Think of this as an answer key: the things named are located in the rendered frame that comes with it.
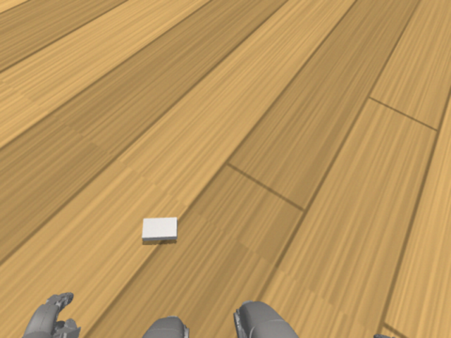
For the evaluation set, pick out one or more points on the left robot hand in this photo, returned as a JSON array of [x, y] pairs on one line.
[[45, 317]]

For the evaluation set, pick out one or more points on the small box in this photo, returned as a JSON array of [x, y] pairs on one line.
[[159, 229]]

